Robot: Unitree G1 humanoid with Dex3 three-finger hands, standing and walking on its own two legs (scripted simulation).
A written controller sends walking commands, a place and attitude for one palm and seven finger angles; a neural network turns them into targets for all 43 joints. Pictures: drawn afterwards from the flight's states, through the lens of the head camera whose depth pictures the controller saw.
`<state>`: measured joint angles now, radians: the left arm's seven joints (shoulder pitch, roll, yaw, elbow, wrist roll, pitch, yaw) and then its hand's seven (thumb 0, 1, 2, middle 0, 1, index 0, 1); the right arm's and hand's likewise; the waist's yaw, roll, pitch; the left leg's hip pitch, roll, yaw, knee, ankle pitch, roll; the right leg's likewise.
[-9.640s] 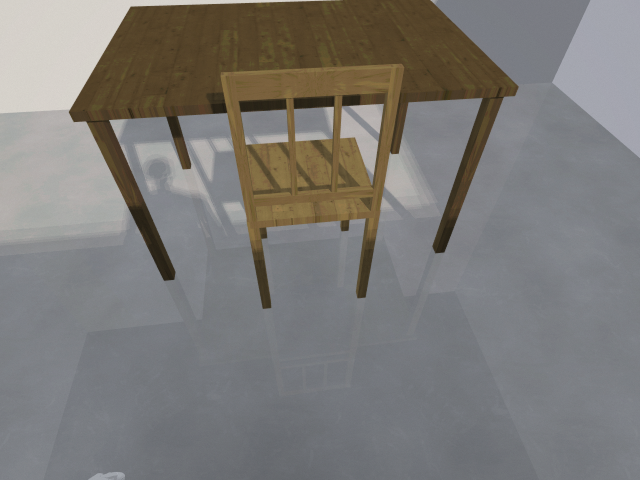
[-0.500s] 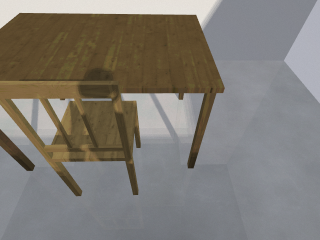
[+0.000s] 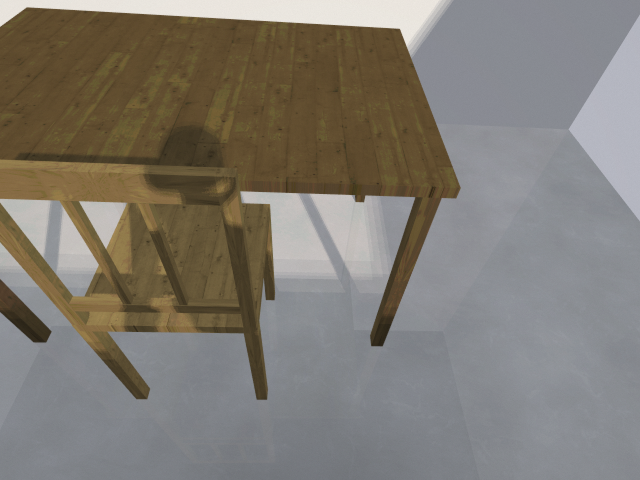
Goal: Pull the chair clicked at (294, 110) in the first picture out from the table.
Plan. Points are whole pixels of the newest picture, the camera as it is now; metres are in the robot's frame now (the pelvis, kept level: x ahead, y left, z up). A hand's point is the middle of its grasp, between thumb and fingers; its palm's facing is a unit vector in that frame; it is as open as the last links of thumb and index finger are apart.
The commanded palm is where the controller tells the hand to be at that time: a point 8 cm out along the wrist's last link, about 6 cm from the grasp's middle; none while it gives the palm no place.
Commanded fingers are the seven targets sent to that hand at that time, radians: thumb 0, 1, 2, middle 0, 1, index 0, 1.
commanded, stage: come to a stop and stand still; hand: left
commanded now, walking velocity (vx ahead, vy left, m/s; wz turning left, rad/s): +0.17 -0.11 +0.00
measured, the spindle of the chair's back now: (102, 257) +0.46 +0.40 -0.07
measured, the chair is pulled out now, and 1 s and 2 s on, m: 0.00 0.00 0.00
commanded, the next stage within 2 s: look again from close up in 1.32 s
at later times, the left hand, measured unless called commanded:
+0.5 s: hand out of the picture +0.06 +0.14 -0.17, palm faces +0.12 -0.97 -0.19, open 7.3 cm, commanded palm none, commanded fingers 0.00 0.90 0.90 -0.20 -0.30 -0.20 -0.30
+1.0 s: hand out of the picture +0.08 +0.17 -0.16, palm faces +0.04 -0.97 -0.22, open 7.4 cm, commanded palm none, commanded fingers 0.00 0.90 0.90 -0.20 -0.30 -0.20 -0.30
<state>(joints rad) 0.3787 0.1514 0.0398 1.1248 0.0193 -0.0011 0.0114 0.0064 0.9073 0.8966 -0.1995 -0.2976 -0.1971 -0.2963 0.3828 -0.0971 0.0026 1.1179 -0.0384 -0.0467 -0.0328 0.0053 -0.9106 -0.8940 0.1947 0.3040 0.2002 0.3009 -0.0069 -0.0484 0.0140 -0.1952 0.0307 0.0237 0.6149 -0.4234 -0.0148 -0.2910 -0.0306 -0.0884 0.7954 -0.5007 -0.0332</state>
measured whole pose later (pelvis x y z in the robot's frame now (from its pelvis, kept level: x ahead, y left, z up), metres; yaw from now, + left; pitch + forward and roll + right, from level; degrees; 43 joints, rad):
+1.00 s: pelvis +0.05 -0.01 +0.01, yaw +1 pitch -2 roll +0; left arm 0.28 0.17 0.00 1.03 0.01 -0.01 0.04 0.01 0.90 0.90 -0.20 -0.30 -0.20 -0.30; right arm 0.29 -0.18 0.01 1.02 -0.02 0.00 -0.02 0.00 -0.93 -0.89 0.19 0.30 0.20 0.30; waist 0.00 0.01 0.01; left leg -0.22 0.00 0.08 0.52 -0.27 0.03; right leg -0.19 -0.01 -0.10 0.52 -0.29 -0.03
